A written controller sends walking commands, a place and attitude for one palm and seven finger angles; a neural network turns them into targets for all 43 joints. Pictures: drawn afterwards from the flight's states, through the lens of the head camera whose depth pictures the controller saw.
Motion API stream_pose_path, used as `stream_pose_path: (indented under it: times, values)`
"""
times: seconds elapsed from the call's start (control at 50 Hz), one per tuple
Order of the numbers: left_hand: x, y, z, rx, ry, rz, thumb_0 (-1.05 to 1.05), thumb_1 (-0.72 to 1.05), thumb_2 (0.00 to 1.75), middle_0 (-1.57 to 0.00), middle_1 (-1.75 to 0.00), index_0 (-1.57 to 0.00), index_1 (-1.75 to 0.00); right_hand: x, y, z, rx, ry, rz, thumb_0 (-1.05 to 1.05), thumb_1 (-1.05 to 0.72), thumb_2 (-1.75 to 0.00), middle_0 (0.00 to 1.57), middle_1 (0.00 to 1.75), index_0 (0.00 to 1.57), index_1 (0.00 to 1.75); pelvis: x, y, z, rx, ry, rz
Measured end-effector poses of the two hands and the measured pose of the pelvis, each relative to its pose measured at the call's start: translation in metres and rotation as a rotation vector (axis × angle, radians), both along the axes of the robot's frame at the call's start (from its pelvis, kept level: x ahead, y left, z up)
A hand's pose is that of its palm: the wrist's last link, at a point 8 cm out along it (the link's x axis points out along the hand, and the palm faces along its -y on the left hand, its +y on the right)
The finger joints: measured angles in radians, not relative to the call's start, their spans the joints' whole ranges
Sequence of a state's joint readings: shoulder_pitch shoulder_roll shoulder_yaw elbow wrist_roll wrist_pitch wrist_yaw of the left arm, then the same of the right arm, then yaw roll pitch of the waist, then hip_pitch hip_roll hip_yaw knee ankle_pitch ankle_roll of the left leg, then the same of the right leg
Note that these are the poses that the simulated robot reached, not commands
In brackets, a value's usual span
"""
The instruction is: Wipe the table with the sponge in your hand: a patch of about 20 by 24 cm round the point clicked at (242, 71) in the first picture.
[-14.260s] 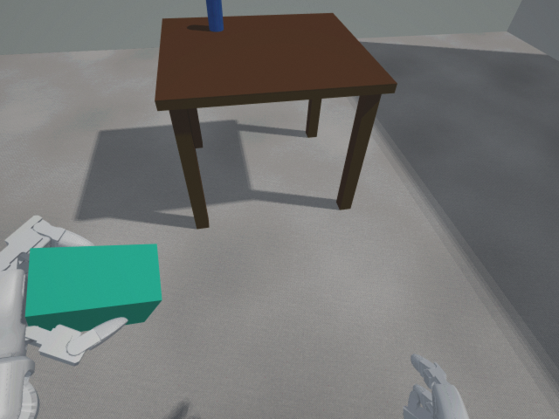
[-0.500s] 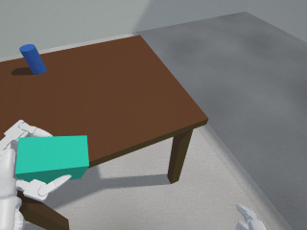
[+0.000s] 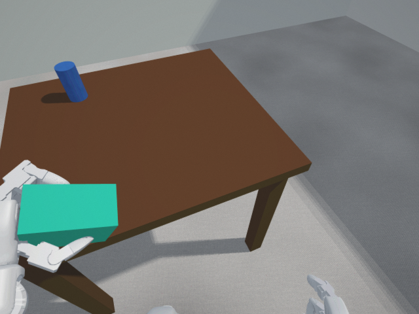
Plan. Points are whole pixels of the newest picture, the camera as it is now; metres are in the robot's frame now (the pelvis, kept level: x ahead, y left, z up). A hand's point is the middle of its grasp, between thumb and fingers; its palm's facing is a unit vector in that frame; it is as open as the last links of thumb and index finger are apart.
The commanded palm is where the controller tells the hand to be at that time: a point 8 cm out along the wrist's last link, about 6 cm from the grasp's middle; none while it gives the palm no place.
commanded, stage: shuffle to correct the standing spot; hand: left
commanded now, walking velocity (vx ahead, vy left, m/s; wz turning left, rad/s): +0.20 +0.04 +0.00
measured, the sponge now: (83, 216) +0.23 +0.21 +0.13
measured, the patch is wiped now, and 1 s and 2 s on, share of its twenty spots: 0.00 0.00 0.00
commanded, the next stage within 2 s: come to a stop and stand still in 0.88 s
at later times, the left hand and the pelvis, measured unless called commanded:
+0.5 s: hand (55, 184) +0.26 +0.26 +0.16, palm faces +0.41 -0.81 -0.41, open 10.6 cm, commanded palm +0.21 +0.29 +0.17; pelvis +0.05 +0.01 +0.00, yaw +0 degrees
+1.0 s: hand (71, 165) +0.30 +0.25 +0.15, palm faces +0.37 -0.83 -0.42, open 10.6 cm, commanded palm +0.26 +0.29 +0.17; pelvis +0.09 +0.01 -0.01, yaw -2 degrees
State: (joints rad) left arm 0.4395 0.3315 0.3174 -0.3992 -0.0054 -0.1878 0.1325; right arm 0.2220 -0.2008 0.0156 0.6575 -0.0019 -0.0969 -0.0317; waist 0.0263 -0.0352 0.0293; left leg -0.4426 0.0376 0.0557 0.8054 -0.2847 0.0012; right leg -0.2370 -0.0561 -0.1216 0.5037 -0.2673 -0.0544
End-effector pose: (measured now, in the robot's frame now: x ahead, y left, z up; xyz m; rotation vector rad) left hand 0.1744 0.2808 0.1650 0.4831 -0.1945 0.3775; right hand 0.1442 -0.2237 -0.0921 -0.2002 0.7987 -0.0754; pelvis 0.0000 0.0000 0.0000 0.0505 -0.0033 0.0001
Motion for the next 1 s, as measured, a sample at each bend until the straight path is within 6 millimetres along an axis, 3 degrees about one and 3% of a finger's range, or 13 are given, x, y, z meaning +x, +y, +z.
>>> stream_pose_path:
  times: [0.14, 0.26, 0.36, 0.42, 0.56, 0.74, 0.86, 1.0]
  values:
    - [0.022, 0.019, 0.015, 0.054, -0.148, -0.089, -0.01, -0.55, 1.02, -0.67, -1.37, -0.68, -1.36, 0.024, 0.003, 0.011, -0.091, -0.089, -0.056, 0.02, -0.9, -0.9, 0.2, 0.3, 0.2, 0.3, 0.009, 0.026, -0.015, -0.02, -0.01, -0.014]
    - [0.033, 0.025, 0.022, 0.095, -0.113, -0.081, -0.01, -0.55, 1.02, -0.67, -1.37, -0.68, -1.36, 0.038, 0.022, 0.013, -0.02, -0.106, -0.054, 0.02, -0.9, -0.9, 0.2, 0.3, 0.2, 0.3, 0.02, 0.026, -0.011, -0.028, 0.014, -0.002]
    - [0.031, 0.014, 0.016, 0.111, -0.042, -0.058, -0.01, -0.55, 1.02, -0.67, -1.37, -0.68, -1.36, 0.049, 0.028, -0.005, 0.041, -0.093, -0.027, 0.01, -0.9, -0.9, 0.2, 0.3, 0.2, 0.3, 0.032, 0.019, -0.016, -0.046, 0.013, -0.001]
    - [0.034, 0.013, 0.013, 0.073, -0.028, -0.033, -0.01, -0.55, 1.02, -0.67, -1.37, -0.68, -1.36, 0.051, 0.027, -0.011, 0.052, -0.042, -0.018, 0.01, -0.9, -0.9, 0.2, 0.3, 0.2, 0.3, 0.039, 0.015, -0.013, -0.044, 0.01, 0.008]
    - [0.055, 0.014, 0.01, 0.003, -0.031, -0.003, -0.01, -0.54, 1.02, -0.67, -1.36, -0.68, -1.36, 0.062, 0.014, 0.006, -0.002, -0.021, -0.004, 0.02, -0.9, -0.9, 0.2, 0.3, 0.2, 0.3, 0.053, 0.013, 0.001, 0.002, 0.01, -0.008]
    - [0.085, 0.008, 0.008, 0.044, -0.062, -0.105, -0.01, -0.54, 1.02, -0.67, -1.36, -0.68, -1.36, 0.09, 0.003, 0.016, -0.042, -0.121, -0.072, 0.02, -0.9, -0.9, 0.2, 0.3, 0.2, 0.3, 0.068, 0.018, -0.013, -0.003, -0.013, -0.021]
    - [0.082, 0.004, 0.021, 0.082, -0.045, -0.093, -0.01, -0.54, 1.02, -0.67, -1.36, -0.68, -1.36, 0.097, 0.007, 0.011, 0.003, -0.095, -0.053, 0.01, -0.9, -0.9, 0.2, 0.3, 0.2, 0.3, 0.077, 0.01, -0.009, -0.046, 0.009, -0.002]
    - [0.088, 0.013, 0.005, 0.015, -0.009, -0.039, 0.0, -0.54, 1.02, -0.67, -1.36, -0.68, -1.36, 0.094, 0.006, 0.006, -0.013, -0.059, -0.057, 0.02, -0.9, -0.9, 0.2, 0.3, 0.2, 0.3, 0.088, 0.014, -0.008, -0.03, -0.003, -0.029]
